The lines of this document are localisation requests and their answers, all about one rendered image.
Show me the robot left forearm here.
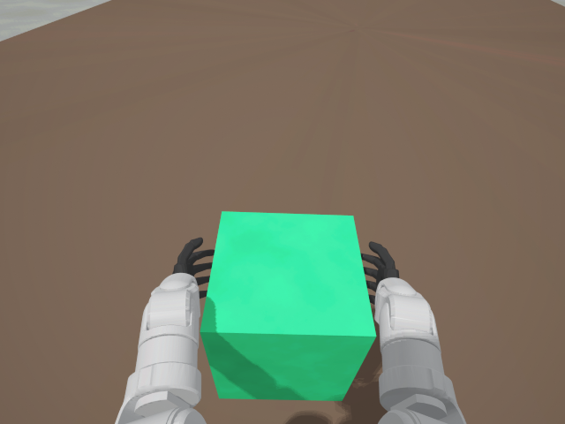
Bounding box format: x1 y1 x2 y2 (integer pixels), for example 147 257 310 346
115 273 201 424

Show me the robot left upper arm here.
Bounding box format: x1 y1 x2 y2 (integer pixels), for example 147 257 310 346
125 406 207 424

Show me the right robot hand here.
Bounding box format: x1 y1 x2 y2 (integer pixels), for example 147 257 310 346
361 241 399 305

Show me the carton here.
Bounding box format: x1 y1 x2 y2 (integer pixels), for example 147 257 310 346
200 211 376 401

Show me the left robot hand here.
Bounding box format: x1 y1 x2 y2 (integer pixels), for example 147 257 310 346
172 238 215 299

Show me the robot right forearm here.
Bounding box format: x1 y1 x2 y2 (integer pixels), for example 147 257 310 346
374 277 466 424

